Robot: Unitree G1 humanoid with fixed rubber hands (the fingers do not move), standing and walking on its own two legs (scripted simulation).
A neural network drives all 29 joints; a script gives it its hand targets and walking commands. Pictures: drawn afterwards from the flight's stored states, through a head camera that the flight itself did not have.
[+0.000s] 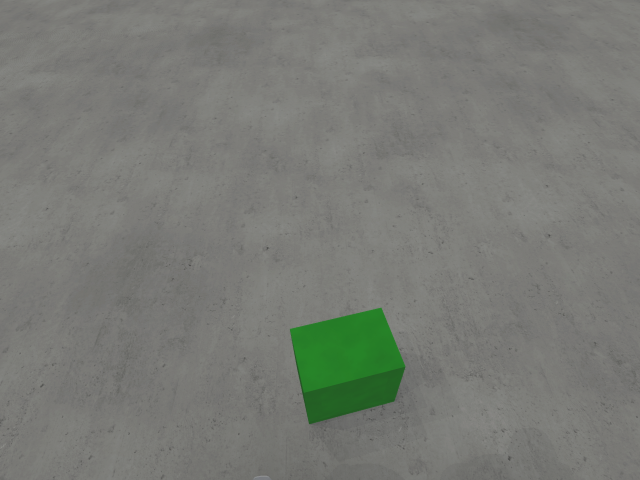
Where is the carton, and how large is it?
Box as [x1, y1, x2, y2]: [290, 308, 404, 423]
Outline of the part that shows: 381,308 290,329 299,379 309,423 394,400 404,369 404,364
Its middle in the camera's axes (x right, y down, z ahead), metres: +0.08 +0.37 +1.16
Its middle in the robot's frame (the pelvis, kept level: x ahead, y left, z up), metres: +0.56 +0.00 -0.65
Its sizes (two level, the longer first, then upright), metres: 0.275 0.187 0.262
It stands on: the floor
